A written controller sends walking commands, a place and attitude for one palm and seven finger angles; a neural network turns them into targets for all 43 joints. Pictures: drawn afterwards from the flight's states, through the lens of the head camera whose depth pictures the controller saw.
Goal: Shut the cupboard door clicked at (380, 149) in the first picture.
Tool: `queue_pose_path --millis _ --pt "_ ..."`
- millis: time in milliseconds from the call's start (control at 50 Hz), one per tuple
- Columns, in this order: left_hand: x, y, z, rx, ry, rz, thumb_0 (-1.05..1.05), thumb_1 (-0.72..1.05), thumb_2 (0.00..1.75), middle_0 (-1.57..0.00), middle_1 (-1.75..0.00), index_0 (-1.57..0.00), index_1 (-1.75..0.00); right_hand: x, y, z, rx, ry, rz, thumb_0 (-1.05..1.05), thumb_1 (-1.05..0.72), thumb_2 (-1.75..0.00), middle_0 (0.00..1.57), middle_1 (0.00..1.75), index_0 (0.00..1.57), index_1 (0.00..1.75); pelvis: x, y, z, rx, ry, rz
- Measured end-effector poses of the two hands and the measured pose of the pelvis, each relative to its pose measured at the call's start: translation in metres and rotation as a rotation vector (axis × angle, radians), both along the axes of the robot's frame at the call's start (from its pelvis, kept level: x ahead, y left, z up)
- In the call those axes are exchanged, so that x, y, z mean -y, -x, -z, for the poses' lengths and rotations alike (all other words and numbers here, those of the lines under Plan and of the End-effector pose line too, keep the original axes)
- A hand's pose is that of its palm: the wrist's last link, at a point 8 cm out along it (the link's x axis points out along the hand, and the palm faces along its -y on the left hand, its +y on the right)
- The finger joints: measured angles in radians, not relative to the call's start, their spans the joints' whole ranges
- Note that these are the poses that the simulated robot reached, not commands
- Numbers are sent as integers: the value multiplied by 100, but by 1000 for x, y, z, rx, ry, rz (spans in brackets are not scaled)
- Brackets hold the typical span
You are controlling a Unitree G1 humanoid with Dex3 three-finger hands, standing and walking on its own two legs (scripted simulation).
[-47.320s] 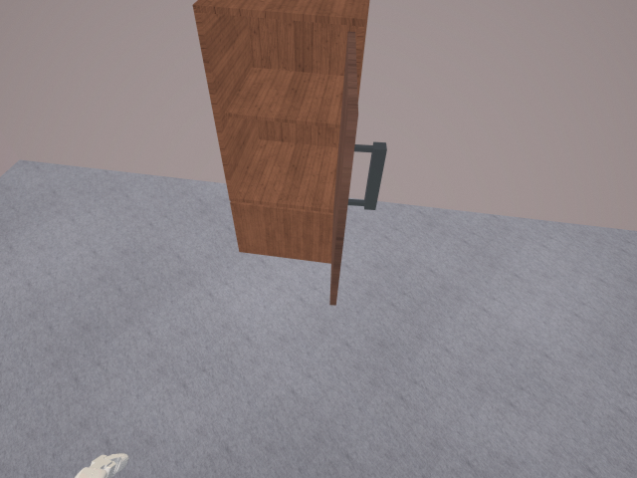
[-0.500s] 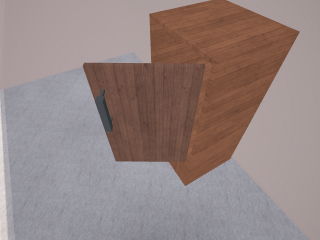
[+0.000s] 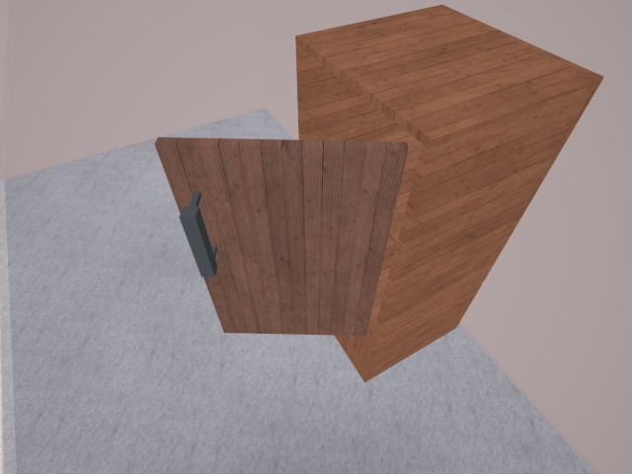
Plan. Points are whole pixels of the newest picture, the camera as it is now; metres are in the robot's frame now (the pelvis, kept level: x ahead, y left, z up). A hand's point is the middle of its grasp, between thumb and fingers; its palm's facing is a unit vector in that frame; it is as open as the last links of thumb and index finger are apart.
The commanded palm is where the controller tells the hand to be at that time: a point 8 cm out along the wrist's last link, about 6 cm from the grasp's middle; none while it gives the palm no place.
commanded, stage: shuffle to correct the standing spot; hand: left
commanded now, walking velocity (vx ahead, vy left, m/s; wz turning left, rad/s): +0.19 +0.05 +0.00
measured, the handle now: (203, 235) +0.49 +0.24 -0.03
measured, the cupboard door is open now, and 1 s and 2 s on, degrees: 59 59 59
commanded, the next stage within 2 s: come to a stop and stand still in 0.02 s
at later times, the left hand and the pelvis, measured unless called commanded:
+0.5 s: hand out of the picture +0.13 +0.18 -0.17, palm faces +0.03 -0.97 -0.25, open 7.4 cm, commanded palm none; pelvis +0.06 -0.01 +0.00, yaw +1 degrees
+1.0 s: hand out of the picture +0.05 +0.24 -0.17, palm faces +0.01 -0.97 -0.25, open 7.4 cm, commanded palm none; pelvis +0.04 +0.05 +0.00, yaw -1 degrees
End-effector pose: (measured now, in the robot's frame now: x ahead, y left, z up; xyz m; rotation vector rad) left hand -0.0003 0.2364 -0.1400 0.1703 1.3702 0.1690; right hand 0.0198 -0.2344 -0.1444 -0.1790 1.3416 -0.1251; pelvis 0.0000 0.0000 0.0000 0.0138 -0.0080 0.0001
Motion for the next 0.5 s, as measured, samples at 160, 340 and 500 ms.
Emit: queue_pose_path --millis 160,340,500 --pt "-2 -2 17 -90 41 -32 1 90 89 -20 -30 -20 -30 -18 -13 5 -37 6 21 0 -91 -90 20 30 20 30 -12 -36 10 -2 -7 17" --pt "1 -86 4 26 -18 15 1 91 89 -20 -30 -20 -30 -27 8 12 -171 -49 68 0 -91 -90 20 30 20 30 1 -57 7 4 -24 12" --pt "11 -121 -8 130 -39 27 1 91 89 -20 -30 -20 -30 -6 -29 12 -129 -28 77 0 -91 -90 20 30 20 30 7 -57 2 -4 -20 -17"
